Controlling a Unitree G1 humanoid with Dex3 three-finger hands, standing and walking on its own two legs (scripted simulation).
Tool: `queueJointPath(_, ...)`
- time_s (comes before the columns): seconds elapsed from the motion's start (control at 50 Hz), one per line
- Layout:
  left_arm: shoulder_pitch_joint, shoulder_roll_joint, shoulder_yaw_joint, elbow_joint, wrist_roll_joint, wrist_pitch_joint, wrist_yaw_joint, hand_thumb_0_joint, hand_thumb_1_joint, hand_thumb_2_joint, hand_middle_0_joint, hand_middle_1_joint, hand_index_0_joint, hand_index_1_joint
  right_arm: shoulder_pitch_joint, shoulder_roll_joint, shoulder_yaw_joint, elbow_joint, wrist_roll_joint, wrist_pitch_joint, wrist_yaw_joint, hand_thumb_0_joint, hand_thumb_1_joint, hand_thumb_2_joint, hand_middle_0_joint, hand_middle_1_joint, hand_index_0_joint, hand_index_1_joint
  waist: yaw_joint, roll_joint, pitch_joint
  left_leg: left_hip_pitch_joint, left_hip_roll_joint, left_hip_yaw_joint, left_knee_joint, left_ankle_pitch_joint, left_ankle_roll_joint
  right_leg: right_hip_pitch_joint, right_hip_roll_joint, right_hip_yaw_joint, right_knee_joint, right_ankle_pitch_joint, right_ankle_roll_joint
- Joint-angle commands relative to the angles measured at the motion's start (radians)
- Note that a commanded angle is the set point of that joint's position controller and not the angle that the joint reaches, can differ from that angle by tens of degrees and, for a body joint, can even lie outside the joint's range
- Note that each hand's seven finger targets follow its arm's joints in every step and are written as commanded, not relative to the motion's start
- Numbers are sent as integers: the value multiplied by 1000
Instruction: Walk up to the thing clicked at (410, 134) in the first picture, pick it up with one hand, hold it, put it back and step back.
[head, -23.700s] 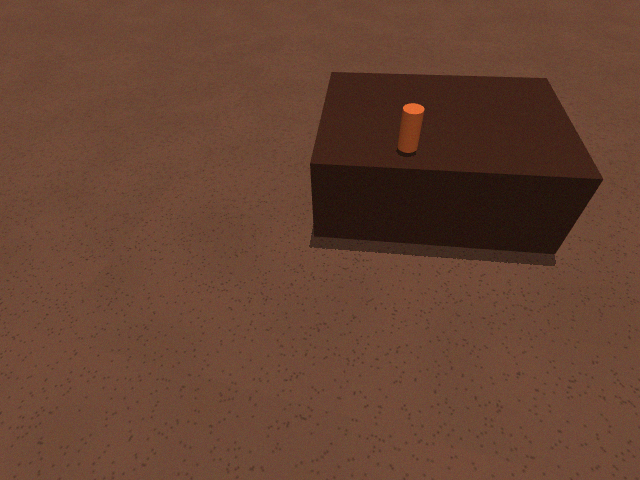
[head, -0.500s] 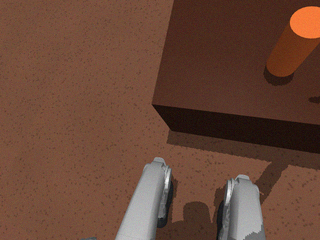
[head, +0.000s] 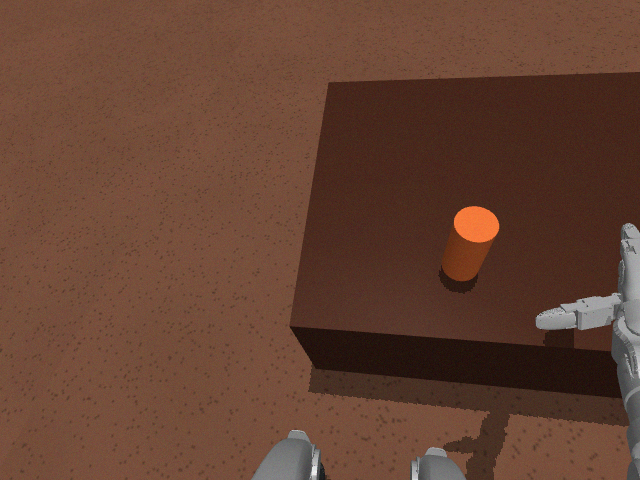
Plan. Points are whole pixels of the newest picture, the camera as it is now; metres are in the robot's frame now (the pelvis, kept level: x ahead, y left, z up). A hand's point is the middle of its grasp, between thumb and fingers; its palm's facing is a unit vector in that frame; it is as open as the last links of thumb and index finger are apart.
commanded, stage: home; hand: right
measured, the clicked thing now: (467, 246) +0.55 -0.17 -0.23
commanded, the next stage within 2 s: none
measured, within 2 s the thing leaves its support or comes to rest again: neither
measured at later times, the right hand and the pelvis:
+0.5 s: hand (524, 460) +0.19 -0.16 -0.04, palm faces +0.17 +0.96 -0.23, open 17.3 cm; pelvis +0.02 +0.02 +0.04, yaw -2 degrees
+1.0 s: hand out of the picture +0.16 -0.17 -0.05, palm faces +0.07 +0.95 -0.31, open 17.5 cm; pelvis +0.01 +0.03 +0.04, yaw -3 degrees
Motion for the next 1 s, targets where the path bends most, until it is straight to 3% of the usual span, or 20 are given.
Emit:
queueJointPath(0.0, 81, 156, 62, -53, 7, -51, 64, 0, 894, 900, -199, -297, -200, -296, -192, -253, -23, -310, 27, -69, -69, 0, 550, -55, 52, 52, 52, 52, -51, -207, -360, 327, -31, 25, -147, 301, 70, 401, 31, -16, -254, 440, 6)
queueJointPath(0.1, 26, 135, 60, -57, 15, -92, 90, 0, 894, 900, -199, -296, -200, -296, -10, -70, 56, -277, 51, -56, -78, 0, 521, -72, 55, 57, 55, 57, -66, -166, -229, 368, -24, 37, -196, 264, 74, 432, 30, -18, -333, 412, 16)
queueJointPath(0.12, 15, 128, 62, -70, 15, -102, 91, 0, 894, 900, -199, -296, -200, -295, 67, 4, 103, -286, 58, -53, -73, 0, 520, -73, 55, 58, 55, 58, -74, -155, -216, 391, -22, 40, -208, 267, 73, 439, 35, -26, -343, 409, 14)
queueJointPath(0.18, -21, 130, 76, -85, 10, -117, 95, 0, 894, 900, -199, -295, -200, -294, 142, 29, 137, -380, 72, -35, -71, 0, 504, -83, 57, 61, 57, 61, -84, -97, -200, 441, -19, 43, -239, 269, 67, 460, 40, -35, -368, 401, 9)
queueJointPath(0.24, -67, 118, 77, -105, 3, -134, 95, 0, 894, 900, -199, -295, -200, -294, 339, 123, 211, -405, 85, -8, -60, 0, 493, -89, 58, 63, 58, 63, -94, -14, -138, 460, -21, 52, -262, 254, 57, 456, 40, -36, -392, 368, 3)
queueJointPath(0.26, -91, 116, 76, -127, 2, -141, 97, 0, 894, 899, -199, -295, -200, -294, 313, 112, 210, -475, 84, -8, -63, 0, 505, -82, 57, 61, 57, 61, -100, -11, -170, 474, -19, 50, -264, 260, 55, 472, 42, -38, -390, 380, 1)
queueJointPath(0.34, -145, 98, 72, -157, -3, -162, 106, 0, 894, 900, -199, -295, -200, -294, 589, 110, 205, -622, 89, 19, -68, 0, 519, -74, 56, 58, 56, 58, -142, 15, -154, 531, -13, 43, -284, 271, 41, 476, 55, -57, -396, 379, -4)
queueJointPath(0.38, -171, 83, 66, -174, -4, -170, 116, 0, 894, 900, -199, -296, -200, -295, 590, 137, 240, -762, 95, 28, -67, 0, 518, -75, 56, 58, 56, 58, -128, 20, -159, 541, -7, 28, -298, 270, 32, 488, 62, -70, -386, 357, -11)
queueJointPath(0.48, -174, 70, 58, -182, 5, -197, 137, 0, 894, 900, -199, -296, -200, -295, 726, 165, 240, -836, 90, 55, -75, 0, 525, -70, 55, 57, 55, 57, -111, 2, -67, 507, -1, 12, -308, 225, 24, 457, 68, -78, -381, 290, -16)
queueJointPath(0.54, -175, 78, 62, -190, 13, -212, 152, 0, 894, 900, -199, -297, -200, -296, 680, 136, 224, -930, 83, 59, -81, 0, 543, -59, 53, 54, 53, 54, -98, -16, -77, 488, 3, 4, -305, 198, 26, 471, 69, -72, -374, 263, -17)
queueJointPath(0.6, -177, 64, 55, -197, 21, -235, 155, 0, 894, 900, -199, -297, -200, -296, 736, 192, 259, -884, 78, 74, -78, 0, 534, -64, 54, 55, 54, 55, -94, -4, -38, 470, 8, 2, -313, 154, 21, 442, 73, -71, -370, 218, -18)
queueJointPath(0.64, -179, 73, 63, -200, 27, -245, 157, 0, 895, 900, -199, -297, -200, -297, 719, 174, 245, -912, 71, 76, -82, 0, 540, -60, 53, 54, 53, 54, -100, -9, -60, 478, 9, 5, -308, 149, 23, 451, 75, -67, -371, 220, -18)
queueJointPath(0.68, -181, 67, 57, -201, 28, -253, 153, 0, 895, 900, -199, -297, -200, -297, 724, 196, 278, -954, 71, 80, -80, 0, 549, -55, 52, 52, 52, 52, -111, -22, -70, 472, 8, 7, -301, 148, 28, 460, 74, -64, -370, 227, -14)
queueJointPath(0.7, -173, 73, 59, -198, 29, -260, 151, 0, 894, 900, -199, -297, -200, -297, 798, 204, 267, -872, 69, 92, -82, 0, 564, -47, 51, 50, 51, 50, -112, 4, -47, 468, 5, 17, -296, 153, 26, 444, 73, -64, -369, 234, -16)
queueJointPath(0.74, -187, 64, 53, -211, 30, -269, 145, 0, 895, 900, -200, -298, -200, -297, 810, 230, 289, -894, 69, 95, -81, 0, 552, -53, 52, 52, 52, 52, -125, 1, -52, 469, 2, 22, -289, 149, 29, 439, 72, -61, -368, 235, -12)
queueJointPath(0.76, -187, 70, 56, -212, 30, -271, 144, 0, 895, 901, -200, -298, -200, -298, 828, 210, 262, -884, 69, 99, -83, 0, 562, -46, 50, 50, 50, 50, -133, 17, -59, 471, -2, 27, -287, 151, 28, 433, 71, -58, -367, 242, -12)
queueJointPath(0.9, -195, 78, 62, -235, 29, -277, 142, 0, 895, 901, -200, -300, -200, -300, 837, 172, 228, -910, 67, 103, -83, 0, 571, -40, 49, 48, 49, 48, -143, 26, -70, 479, 1, 16, -286, 124, 26, 399, 75, -66, -353, 213, -14)
queueJointPath(0.92, -208, 187, 92, -21, 158, -227, 93, 0, 896, 902, -201, -303, -201, -303, 671, 31, 203, -559, -42, 38, -28, 0, 547, -52, 51, 51, 51, 51, -155, -63, 13, 554, 52, -48, -319, 104, 49, 471, 15, -6, -444, 282, -22)
queueJointPath(0.94, -201, 197, 110, -5, 163, -207, 71, 0, 896, 902, -201, -302, -201, -302, 702, 42, 197, -482, -49, 10, -5, 0, 572, -38, 48, 47, 48, 47, -166, -82, -15, 612, 60, -52, -303, 135, 67, 471, 18, 9, -465, 294, -19)
queueJointPath(0.98, -207, 186, 111, 2, 148, -193, 50, 0, 897, 902, -201, -304, -201, -304, 696, 27, 201, -441, -42, -23, 21, 0, 574, -35, 48, 46, 48, 46, -141, -66, -20, 586, 71, -52, -329, 182, 75, 521, 16, 10, -449, 314, -35)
